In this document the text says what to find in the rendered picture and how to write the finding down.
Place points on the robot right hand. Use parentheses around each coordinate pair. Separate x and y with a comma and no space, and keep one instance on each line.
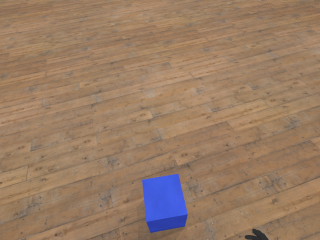
(259,235)

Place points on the carton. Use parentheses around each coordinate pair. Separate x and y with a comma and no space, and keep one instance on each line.
(164,203)

